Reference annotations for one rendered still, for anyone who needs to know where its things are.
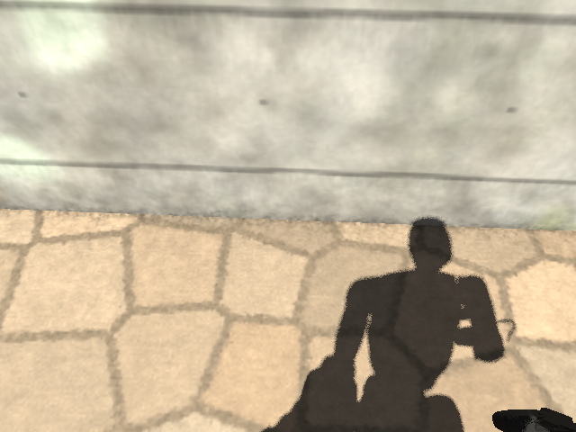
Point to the right robot hand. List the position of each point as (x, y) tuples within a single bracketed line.
[(532, 420)]

